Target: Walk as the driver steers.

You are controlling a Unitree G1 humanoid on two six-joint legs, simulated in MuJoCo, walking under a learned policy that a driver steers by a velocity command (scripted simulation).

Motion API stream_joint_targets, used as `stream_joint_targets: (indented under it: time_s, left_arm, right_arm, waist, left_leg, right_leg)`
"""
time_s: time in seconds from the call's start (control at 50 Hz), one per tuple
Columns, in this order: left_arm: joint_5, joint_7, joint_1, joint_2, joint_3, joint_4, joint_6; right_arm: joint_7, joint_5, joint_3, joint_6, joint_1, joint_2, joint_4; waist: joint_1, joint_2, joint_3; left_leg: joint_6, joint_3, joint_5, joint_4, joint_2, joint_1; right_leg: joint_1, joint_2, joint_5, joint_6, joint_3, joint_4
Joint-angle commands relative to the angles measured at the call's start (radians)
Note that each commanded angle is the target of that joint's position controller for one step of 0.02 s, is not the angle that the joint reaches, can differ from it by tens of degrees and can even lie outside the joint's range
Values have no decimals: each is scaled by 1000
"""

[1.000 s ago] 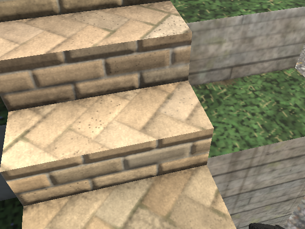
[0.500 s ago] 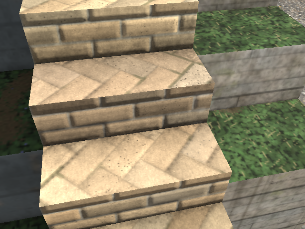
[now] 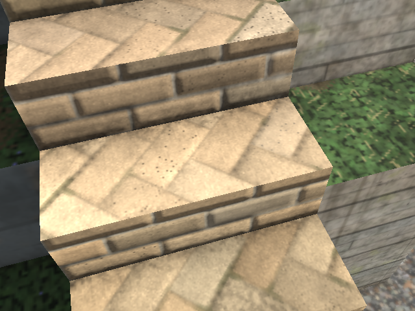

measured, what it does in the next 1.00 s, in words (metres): climbs: left foot 0.20 m higher, then right foot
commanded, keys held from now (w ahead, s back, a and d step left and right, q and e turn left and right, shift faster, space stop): w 1.00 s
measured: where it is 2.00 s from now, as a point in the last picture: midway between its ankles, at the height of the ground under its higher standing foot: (159, 209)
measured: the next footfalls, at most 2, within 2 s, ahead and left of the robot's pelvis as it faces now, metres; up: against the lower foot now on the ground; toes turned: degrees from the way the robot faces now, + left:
left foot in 0.02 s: +0.14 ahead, +0.11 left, +0.20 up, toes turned +4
right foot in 0.46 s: +0.17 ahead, -0.10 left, +0.19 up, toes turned -4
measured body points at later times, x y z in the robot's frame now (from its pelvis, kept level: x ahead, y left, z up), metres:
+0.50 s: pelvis +0.09 -0.01 +0.15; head +0.08 -0.03 +0.60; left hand +0.12 +0.21 +0.02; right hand +0.19 -0.24 +0.00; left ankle +0.10 +0.10 -0.55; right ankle +0.13 -0.10 -0.57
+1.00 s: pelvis +0.25 +0.06 +0.24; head +0.25 +0.03 +0.68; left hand +0.22 +0.29 +0.10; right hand +0.39 -0.13 +0.10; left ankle +0.34 +0.15 -0.37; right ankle +0.14 -0.07 -0.48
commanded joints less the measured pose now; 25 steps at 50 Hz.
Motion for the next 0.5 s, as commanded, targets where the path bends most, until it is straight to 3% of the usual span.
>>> stream_joint_targets:
  time_s: [0.02, 0.04, 0.06, 0.08, 0.1, 0.12, 0.14, 0.16, 0.18, 0.2, 0.22, 0.24, 0.26, 0.3, 0.32, 0.34, 0.36, 0.38, 0.4, 0.42, 0.44, 0.46, 0.48, 0.5]
  left_arm:
    - [-5, -11, 249, 233, 39, 32, -32]
    - [45, -41, 54, 240, 45, -26, -45]
    - [76, -77, -147, 183, 35, -112, -73]
    - [105, -107, -277, 94, 19, -235, -90]
    - [119, -134, -316, 3, -1, -324, -110]
    - [117, -150, -258, -42, -8, -332, -125]
    - [111, -162, -196, -41, -8, -315, -128]
    - [97, -170, -156, -45, -12, -300, -124]
    - [79, -169, -114, -45, -11, -280, -114]
    - [80, -164, -76, -39, -11, -250, -108]
    - [67, -154, -79, -28, -8, -240, -96]
    - [52, -142, -114, -20, -9, -243, -97]
    - [38, -129, -143, 1, -9, -252, -91]
    - [18, -113, -152, 38, -2, -242, -83]
    - [16, -109, -160, 51, 3, -235, -74]
    - [16, -116, -135, 79, 3, -220, -70]
    - [25, -111, -214, 53, -16, -244, -69]
    - [19, -120, -231, 21, -27, -220, -69]
    - [0, -141, -104, -8, -18, -155, -57]
    - [-1, -153, -21, -22, -11, -99, -58]
    - [18, -156, 31, -52, -21, -42, -51]
    - [22, -151, 91, -56, -21, -4, -54]
    - [7, -129, 157, 80, 24, -5, -56]
    - [40, -102, 57, 101, 44, -18, -52]
  right_arm:
    - [12, 6, -50, -8, 307, -130, -13]
    - [1, -92, -86, 26, 341, -230, 28]
    - [-39, -185, -105, 58, 232, -272, 10]
    - [-66, -222, -80, 56, 102, -216, 8]
    - [-72, -223, -52, 34, 46, -139, 49]
    - [-59, -214, -38, 8, 91, -85, 118]
    - [-36, -190, -31, -9, 90, -57, 170]
    - [-16, -177, -22, -14, 50, -23, 197]
    - [2, -160, -20, -20, 63, -10, 224]
    - [15, -145, -26, -29, 103, -13, 266]
    - [27, -133, -30, -35, 128, -14, 292]
    - [36, -129, -32, -44, 137, -37, 284]
    - [32, -123, -31, -56, 138, -30, 276]
    - [19, -126, -34, -69, 149, -61, 263]
    - [13, -127, -38, -70, 148, -72, 261]
    - [11, -109, -41, -72, 105, -109, 232]
    - [-9, -69, -60, -74, 51, -155, 208]
    - [-27, -52, -69, -74, 104, -168, 223]
    - [-44, -36, -70, -66, 170, -184, 262]
    - [-54, -40, -76, -68, 104, -204, 226]
    - [-43, -70, -62, -77, 45, -132, 197]
    - [-24, -103, -38, -87, -11, -26, 153]
    - [5, -73, -38, -93, 54, -2, 129]
    - [38, -112, -75, -83, 139, -115, 153]
  waist:
    - [-149, -41, -326]
    - [-167, 212, -329]
    - [-142, 272, -234]
    - [-64, 160, -144]
    - [21, 91, -89]
    - [85, 66, -76]
    - [122, 49, -8]
    - [160, 54, 45]
    - [185, 42, 61]
    - [195, 51, 33]
    - [188, 51, 43]
    - [178, 94, 48]
    - [169, 118, 37]
    - [153, 113, 1]
    - [143, 117, 0]
    - [174, 111, 5]
    - [174, 107, 52]
    - [147, 100, 76]
    - [195, 151, 43]
    - [207, 220, 14]
    - [191, 144, 17]
    - [188, -6, -29]
    - [137, -232, -91]
    - [73, -216, -101]
  left_leg:
    - [69, -203, -53, -516, -47, 917]
    - [62, -494, -210, -815, 54, 847]
    - [80, -852, -382, -1199, 167, 595]
    - [87, -857, -322, -1213, 213, 449]
    - [66, -740, -192, -1134, 212, 384]
    - [53, -646, -157, -1079, 198, 360]
    - [39, -522, -129, -1052, 180, 289]
    - [39, -454, -97, -1070, 177, 214]
    - [42, -404, -62, -1085, 181, 216]
    - [55, -406, -49, -1119, 189, 273]
    - [61, -399, -36, -1153, 206, 312]
    - [51, -347, 15, -1185, 209, 344]
    - [38, -351, 40, -1208, 230, 386]
    - [51, -348, 41, -1255, 256, 437]
    - [58, -333, 36, -1268, 257, 444]
    - [50, -227, 77, -1297, 214, 361]
    - [33, -165, 151, -1310, 184, 277]
    - [49, -157, 129, -1267, 153, 304]
    - [107, -157, 58, -1244, 127, 289]
    - [123, -184, 67, -1227, 159, 312]
    - [123, -172, 100, -1082, 137, 340]
    - [94, -110, 260, -826, 82, 286]
    - [12, -19, 338, -569, -36, 94]
    - [-31, -81, 408, -232, -22, 61]
  right_leg:
    - [-325, -157, 1520, -128, 86, 340]
    - [-407, -5, 880, -165, 50, 507]
    - [-458, 138, 226, -149, 133, 917]
    - [-546, 137, 101, -129, 226, 1264]
    - [-615, 125, 115, -154, 249, 1348]
    - [-629, 107, 79, -174, 262, 1340]
    - [-618, 109, 16, -196, 250, 1346]
    - [-620, 129, 3, -209, 231, 1438]
    - [-650, 137, 32, -212, 215, 1482]
    - [-698, 150, 41, -212, 203, 1512]
    - [-757, 149, 49, -205, 195, 1542]
    - [-794, 133, 49, -203, 192, 1484]
    - [-825, 109, 78, -193, 238, 1437]
    - [-812, 92, 107, -162, 233, 1358]
    - [-798, 83, 97, -141, 223, 1302]
    - [-651, 75, 58, -134, 164, 1056]
    - [-519, 72, -133, -130, 151, 691]
    - [-451, 94, -226, -115, 96, 462]
    - [-271, 145, -170, -98, -39, 339]
    - [-173, 106, -113, -98, -3, 273]
    - [-167, 85, -60, -78, 70, 222]
    - [-89, -28, -71, -52, 273, 155]
    - [38, -259, -564, -123, 824, -187]
    - [-25, -321, -739, -145, 1072, -278]
Keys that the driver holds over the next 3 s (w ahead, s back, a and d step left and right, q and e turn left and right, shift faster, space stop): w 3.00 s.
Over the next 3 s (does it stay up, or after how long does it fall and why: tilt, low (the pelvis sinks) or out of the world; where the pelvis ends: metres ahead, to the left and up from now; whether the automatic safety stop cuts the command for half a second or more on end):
stays up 0.78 0.21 0.74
